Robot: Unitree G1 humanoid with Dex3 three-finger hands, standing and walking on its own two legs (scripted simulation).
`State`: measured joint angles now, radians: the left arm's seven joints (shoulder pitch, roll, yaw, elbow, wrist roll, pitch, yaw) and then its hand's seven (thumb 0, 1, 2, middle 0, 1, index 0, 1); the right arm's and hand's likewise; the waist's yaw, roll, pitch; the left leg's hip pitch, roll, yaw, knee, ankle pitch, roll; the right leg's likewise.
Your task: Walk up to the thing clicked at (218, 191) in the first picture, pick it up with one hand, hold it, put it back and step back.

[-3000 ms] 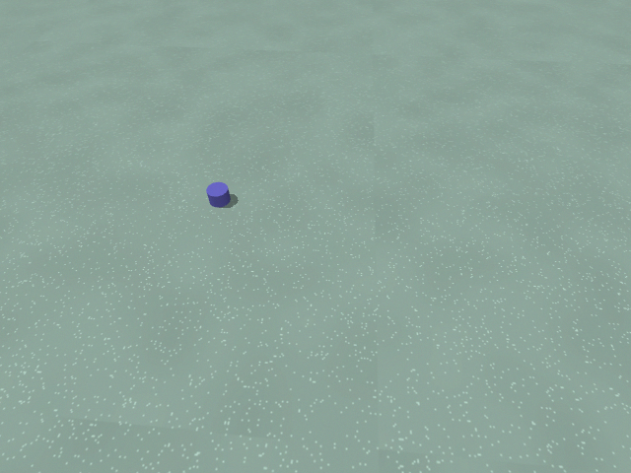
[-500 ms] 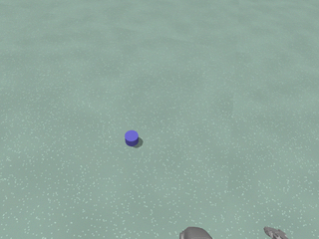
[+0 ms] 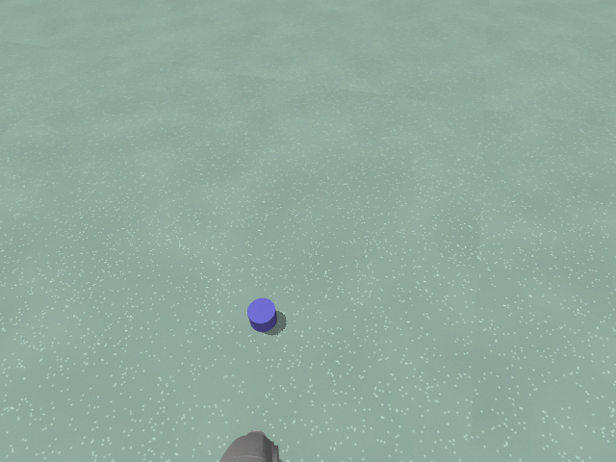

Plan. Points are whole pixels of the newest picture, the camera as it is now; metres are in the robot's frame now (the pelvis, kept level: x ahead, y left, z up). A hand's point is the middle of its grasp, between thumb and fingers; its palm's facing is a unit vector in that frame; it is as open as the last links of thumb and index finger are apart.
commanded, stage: walk up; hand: left
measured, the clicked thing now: (262, 315) +0.67 +0.22 -0.73
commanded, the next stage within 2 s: none
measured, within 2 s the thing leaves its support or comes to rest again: neither
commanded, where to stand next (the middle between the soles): +0.33 +0.01 m, yaw +0 degrees
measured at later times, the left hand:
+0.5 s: hand (157, 379) +0.26 +0.27 -0.14, palm faces -0.08 -0.91 -0.40, open 7.4 cm
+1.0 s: hand (173, 353) +0.31 +0.27 -0.17, palm faces -0.01 -0.94 -0.35, open 7.4 cm
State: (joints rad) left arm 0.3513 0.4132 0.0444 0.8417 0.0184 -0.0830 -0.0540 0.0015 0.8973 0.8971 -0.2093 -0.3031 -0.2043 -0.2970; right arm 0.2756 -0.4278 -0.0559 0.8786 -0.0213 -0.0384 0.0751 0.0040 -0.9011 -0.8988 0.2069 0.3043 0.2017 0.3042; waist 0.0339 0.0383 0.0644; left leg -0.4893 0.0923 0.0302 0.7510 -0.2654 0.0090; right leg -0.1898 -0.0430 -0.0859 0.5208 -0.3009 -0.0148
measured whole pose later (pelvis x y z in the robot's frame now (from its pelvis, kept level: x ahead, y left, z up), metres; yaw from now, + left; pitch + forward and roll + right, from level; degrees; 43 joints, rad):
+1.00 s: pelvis +0.24 +0.01 -0.01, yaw +1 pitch -2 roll -1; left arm 0.17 0.39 0.00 0.99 0.00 -0.02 0.00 0.00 0.90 0.90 -0.21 -0.30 -0.20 -0.30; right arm 0.15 -0.37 0.00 1.00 0.00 0.00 0.02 0.00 -0.90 -0.90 0.21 0.30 0.20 0.30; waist 0.01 -0.01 0.08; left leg -0.35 0.04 0.00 0.67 -0.29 -0.02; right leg -0.31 -0.05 -0.05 0.65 -0.30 0.02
